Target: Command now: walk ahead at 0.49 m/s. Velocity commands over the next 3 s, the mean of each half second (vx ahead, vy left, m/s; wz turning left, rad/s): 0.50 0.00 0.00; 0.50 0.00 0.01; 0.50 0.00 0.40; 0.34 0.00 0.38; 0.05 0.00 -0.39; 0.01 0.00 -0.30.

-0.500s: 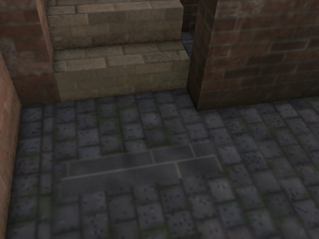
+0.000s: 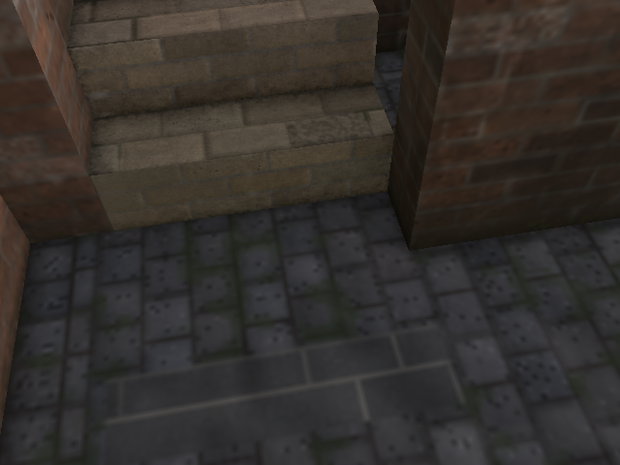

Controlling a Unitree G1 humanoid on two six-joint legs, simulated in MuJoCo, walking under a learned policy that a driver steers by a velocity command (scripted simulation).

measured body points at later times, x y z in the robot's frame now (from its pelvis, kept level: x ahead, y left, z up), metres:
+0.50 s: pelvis +0.30 +0.05 -0.01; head +0.34 +0.06 +0.43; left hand +0.24 +0.31 -0.16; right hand +0.49 -0.19 -0.11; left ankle +0.41 +0.14 -0.73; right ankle +0.09 -0.07 -0.68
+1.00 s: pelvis +0.56 +0.03 +0.00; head +0.58 +0.02 +0.45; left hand +0.69 +0.28 -0.12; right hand +0.56 -0.24 -0.15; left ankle +0.42 +0.14 -0.70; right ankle +0.63 -0.06 -0.73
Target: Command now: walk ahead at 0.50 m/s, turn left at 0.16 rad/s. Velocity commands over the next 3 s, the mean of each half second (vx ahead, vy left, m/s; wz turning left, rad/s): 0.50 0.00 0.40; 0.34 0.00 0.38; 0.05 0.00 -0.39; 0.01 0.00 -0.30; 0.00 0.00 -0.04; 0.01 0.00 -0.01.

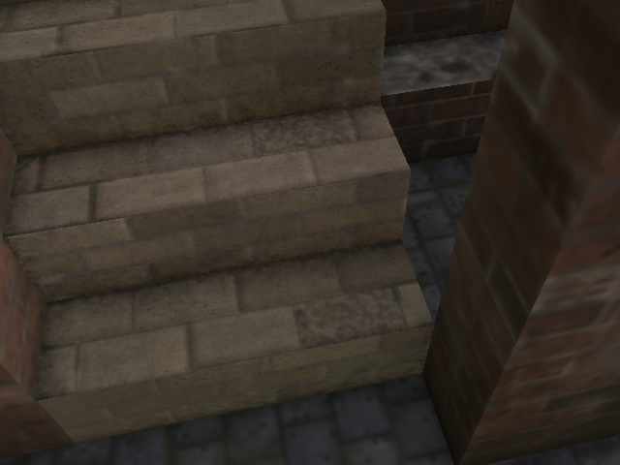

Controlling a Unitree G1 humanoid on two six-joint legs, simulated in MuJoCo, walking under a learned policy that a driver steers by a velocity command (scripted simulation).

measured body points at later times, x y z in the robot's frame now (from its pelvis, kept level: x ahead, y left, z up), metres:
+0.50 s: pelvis +0.23 +0.06 -0.01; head +0.27 +0.08 +0.43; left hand +0.19 +0.32 -0.16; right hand +0.45 -0.14 -0.13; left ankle +0.30 +0.13 -0.73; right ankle +0.10 -0.10 -0.67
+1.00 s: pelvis +0.37 +0.10 +0.01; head +0.38 +0.09 +0.46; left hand +0.36 +0.37 -0.13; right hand +0.52 -0.09 -0.14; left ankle +0.30 +0.13 -0.73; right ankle +0.43 +0.03 -0.73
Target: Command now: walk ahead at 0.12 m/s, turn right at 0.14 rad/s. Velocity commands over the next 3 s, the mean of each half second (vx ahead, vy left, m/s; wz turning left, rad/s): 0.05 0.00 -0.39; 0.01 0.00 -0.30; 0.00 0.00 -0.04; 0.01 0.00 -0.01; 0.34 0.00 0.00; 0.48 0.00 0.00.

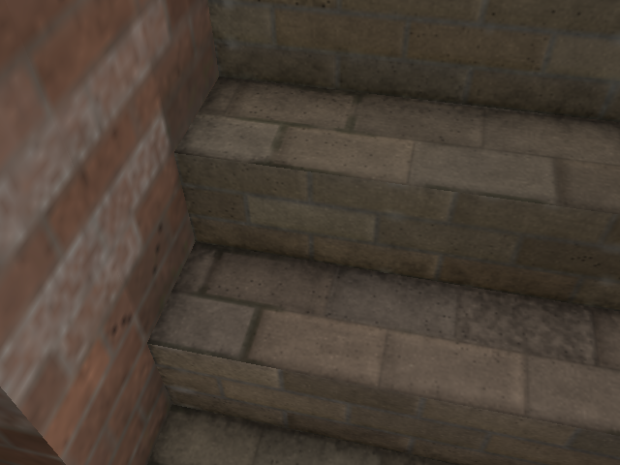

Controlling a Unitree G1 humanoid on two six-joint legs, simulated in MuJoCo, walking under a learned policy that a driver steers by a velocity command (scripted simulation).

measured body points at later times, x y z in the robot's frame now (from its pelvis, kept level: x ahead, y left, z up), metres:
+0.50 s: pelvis -0.05 +0.04 +0.00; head -0.02 +0.03 +0.45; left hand +0.16 +0.28 -0.11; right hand -0.03 -0.26 -0.13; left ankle -0.05 +0.21 -0.71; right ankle +0.03 -0.09 -0.74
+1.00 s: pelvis -0.11 +0.10 +0.00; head -0.10 +0.09 +0.45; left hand +0.12 +0.26 -0.11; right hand -0.13 -0.17 -0.12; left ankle -0.04 +0.20 -0.74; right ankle -0.19 +0.00 -0.74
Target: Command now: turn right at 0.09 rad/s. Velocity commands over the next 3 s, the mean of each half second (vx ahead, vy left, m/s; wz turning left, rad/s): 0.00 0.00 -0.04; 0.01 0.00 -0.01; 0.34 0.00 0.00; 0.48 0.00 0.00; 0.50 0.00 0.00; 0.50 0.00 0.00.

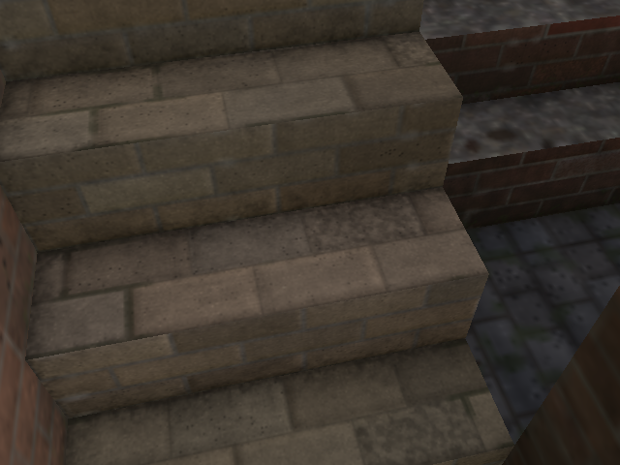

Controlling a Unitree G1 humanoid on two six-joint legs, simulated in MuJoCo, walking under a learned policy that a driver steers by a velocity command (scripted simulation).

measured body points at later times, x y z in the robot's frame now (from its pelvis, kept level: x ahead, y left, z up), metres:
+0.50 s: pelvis +0.00 -0.03 +0.00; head +0.01 -0.02 +0.45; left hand +0.08 +0.23 -0.14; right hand +0.07 -0.29 -0.13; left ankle +0.02 +0.12 -0.74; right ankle -0.03 -0.12 -0.74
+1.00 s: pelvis +0.01 -0.03 +0.00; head +0.02 -0.03 +0.45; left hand +0.07 +0.23 -0.14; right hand +0.06 -0.30 -0.14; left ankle +0.02 +0.12 -0.74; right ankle -0.03 -0.12 -0.74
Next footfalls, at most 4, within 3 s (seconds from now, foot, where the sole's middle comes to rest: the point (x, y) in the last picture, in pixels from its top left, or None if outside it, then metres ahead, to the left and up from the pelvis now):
1.58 right None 0.20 -0.12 -0.78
2.14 left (209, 458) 0.46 0.19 -0.56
2.74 right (327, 254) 0.74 -0.03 -0.35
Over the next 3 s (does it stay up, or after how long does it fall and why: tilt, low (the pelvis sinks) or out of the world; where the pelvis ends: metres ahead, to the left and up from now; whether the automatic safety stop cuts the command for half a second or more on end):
stays up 0.69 0.04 0.40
